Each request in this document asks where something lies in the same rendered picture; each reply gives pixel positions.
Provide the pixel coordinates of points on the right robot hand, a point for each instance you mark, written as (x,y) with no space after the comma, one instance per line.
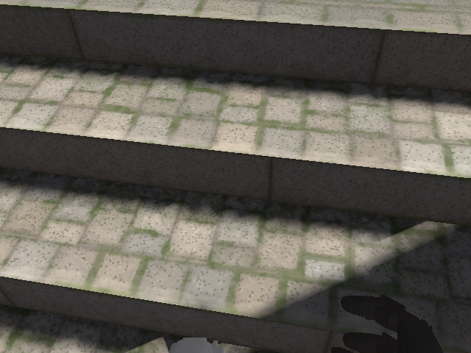
(413,335)

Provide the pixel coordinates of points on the robot left thigh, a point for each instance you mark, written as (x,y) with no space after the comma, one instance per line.
(196,345)

